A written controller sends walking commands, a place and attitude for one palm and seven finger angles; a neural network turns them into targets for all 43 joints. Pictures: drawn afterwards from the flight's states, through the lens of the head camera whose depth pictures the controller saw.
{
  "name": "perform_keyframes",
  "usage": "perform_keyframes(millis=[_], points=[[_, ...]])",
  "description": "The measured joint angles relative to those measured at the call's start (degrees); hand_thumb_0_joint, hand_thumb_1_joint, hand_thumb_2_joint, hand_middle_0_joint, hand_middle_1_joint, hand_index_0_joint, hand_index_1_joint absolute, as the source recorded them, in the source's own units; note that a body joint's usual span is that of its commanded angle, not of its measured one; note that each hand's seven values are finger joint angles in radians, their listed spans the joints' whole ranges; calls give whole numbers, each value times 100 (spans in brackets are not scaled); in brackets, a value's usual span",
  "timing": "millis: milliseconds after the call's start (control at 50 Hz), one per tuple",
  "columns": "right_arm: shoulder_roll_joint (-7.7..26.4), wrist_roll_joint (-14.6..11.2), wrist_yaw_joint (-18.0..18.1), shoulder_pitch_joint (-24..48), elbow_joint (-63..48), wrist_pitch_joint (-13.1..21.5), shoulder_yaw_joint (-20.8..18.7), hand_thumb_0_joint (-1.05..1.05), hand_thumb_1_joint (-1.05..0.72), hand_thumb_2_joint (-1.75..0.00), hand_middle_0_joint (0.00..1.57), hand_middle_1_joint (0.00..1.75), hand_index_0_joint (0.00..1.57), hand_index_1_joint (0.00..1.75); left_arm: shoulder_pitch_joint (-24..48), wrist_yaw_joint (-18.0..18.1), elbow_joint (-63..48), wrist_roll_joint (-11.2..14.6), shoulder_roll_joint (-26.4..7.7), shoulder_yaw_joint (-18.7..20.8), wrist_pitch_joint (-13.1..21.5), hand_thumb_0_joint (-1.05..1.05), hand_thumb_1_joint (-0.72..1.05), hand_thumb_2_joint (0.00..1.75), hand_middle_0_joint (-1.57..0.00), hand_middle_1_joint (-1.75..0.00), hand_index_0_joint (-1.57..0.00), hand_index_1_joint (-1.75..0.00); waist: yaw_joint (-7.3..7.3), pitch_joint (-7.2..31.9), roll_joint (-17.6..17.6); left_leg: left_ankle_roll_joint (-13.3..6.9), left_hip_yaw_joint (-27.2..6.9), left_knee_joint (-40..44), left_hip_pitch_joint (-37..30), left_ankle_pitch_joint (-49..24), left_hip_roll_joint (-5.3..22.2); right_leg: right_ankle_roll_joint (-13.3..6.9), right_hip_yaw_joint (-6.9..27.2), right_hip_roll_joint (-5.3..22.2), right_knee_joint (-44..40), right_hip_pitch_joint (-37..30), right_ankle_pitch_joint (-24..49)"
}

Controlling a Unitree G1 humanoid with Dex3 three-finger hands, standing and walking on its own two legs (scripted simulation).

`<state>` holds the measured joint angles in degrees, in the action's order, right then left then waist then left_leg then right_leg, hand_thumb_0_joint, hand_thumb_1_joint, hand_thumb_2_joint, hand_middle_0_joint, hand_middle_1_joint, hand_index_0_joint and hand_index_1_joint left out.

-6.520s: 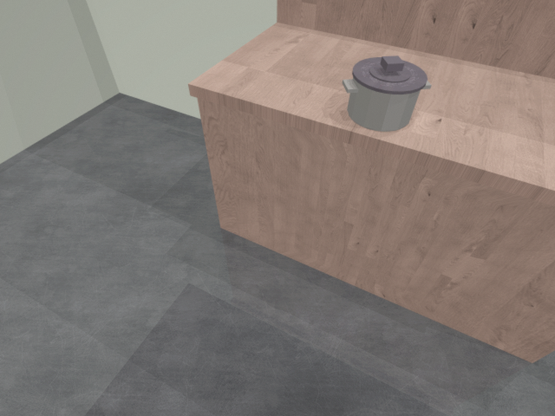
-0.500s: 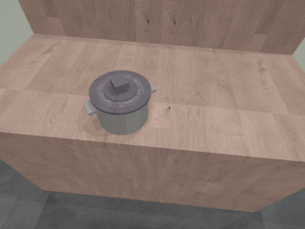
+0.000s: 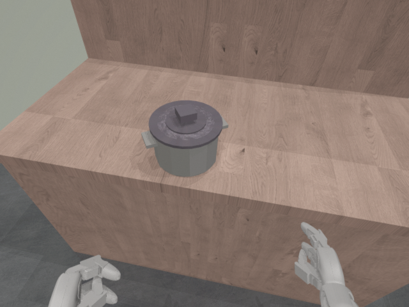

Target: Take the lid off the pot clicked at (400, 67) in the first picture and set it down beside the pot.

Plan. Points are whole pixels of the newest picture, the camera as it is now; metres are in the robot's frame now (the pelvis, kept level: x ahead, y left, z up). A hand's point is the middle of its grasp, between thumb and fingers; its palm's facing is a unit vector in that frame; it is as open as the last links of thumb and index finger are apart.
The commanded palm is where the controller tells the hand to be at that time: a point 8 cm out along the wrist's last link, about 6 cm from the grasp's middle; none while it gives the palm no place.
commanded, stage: lift the closed hand beside the body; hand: left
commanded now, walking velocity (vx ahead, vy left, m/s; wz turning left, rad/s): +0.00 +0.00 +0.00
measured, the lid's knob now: (185, 113) +0.51 +0.12 +0.11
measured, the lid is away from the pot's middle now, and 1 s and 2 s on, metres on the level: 0.00 0.00 0.00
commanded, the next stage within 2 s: raise the hand higher, near the body in 0.08 s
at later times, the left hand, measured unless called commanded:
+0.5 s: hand (85, 264) +0.16 +0.23 +0.04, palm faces +0.23 -0.89 -0.40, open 3.1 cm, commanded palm +0.11 +0.27 +0.08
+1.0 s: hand (90, 224) +0.21 +0.22 +0.10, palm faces +0.29 -0.87 -0.41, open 3.1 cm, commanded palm +0.16 +0.26 +0.13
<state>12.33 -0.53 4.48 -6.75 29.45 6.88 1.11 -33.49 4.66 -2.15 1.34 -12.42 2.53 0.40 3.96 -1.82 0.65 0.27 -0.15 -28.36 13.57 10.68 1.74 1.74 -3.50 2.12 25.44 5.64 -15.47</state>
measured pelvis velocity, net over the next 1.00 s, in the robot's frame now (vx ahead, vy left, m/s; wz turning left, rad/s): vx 0.03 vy -0.01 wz -0.03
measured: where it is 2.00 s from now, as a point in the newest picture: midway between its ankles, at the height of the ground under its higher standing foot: outside the picture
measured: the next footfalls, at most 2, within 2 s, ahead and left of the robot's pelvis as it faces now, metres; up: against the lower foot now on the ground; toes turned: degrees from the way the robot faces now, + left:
none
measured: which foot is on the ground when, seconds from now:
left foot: down 0.00-1.00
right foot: down 0.00-1.00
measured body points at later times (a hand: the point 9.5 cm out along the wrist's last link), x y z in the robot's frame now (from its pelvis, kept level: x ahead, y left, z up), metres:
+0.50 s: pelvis +0.02 +0.00 +0.00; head +0.01 -0.01 +0.45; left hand +0.15 +0.28 +0.06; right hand +0.19 -0.24 -0.08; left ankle +0.06 +0.12 -0.74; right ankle -0.01 -0.14 -0.74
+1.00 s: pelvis +0.03 -0.01 +0.00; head +0.03 -0.02 +0.45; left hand +0.18 +0.27 +0.13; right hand +0.23 -0.22 -0.07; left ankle +0.06 +0.12 -0.74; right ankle -0.01 -0.14 -0.74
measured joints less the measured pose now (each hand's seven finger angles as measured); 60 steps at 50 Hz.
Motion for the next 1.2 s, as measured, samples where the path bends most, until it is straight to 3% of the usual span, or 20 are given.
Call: perform_keyframes(millis=[120,260,560,840,1080,1160,1200], points=[[-172,35,15,-312,317,-69,136,1,-90,-89,20,30,20,30,-153,26,-318,-4,-112,218,6,1,90,90,-119,-138,-120,-138,-12,-94,90,-2,16,85,-152,-2,-9,3,11,8,-99,-150,16],[-193,35,-3,-595,644,-49,90,1,-90,-89,21,30,21,30,-385,53,-655,-48,-261,475,57,1,90,90,-126,-147,-127,-147,-107,-142,171,-12,107,174,-269,16,-17,17,96,29,-136,-208,1],[35,2,17,-387,592,105,-219,1,-90,-89,20,30,20,30,-526,63,-1283,-56,-365,662,258,1,89,90,-129,-150,-130,-150,-104,-119,167,-8,224,284,-440,92,4,20,206,20,-262,-336,-25],[-88,50,-59,-213,395,-42,-87,1,-90,-89,20,30,20,30,-347,26,-1845,-12,-396,803,275,1,89,90,-129,-150,-130,-150,29,-104,226,20,195,318,-525,157,8,-1,170,12,-344,-454,-76],[-84,64,-70,-316,479,-160,-48,1,-90,-89,20,30,20,30,-32,41,-2165,31,-471,953,330,1,89,90,-130,-150,-130,-150,-3,-140,261,43,210,334,-555,185,29,-19,186,-6,-340,-465,-107],[80,134,-215,-274,321,-625,-42,1,-90,-89,20,30,20,30,89,236,-2534,-2056,-1045,731,-253,1,87,90,-129,-149,-130,-148,31,25,299,44,244,123,-184,239,44,-35,230,-8,-17,-26,-209],[164,113,-303,-144,282,-953,-65,1,-90,-89,20,30,20,30,50,226,-2617,-2900,-1378,682,-517,1,85,91,-128,-146,-128,-146,26,81,366,45,286,46,-41,256,69,-43,280,-26,89,153,-226]])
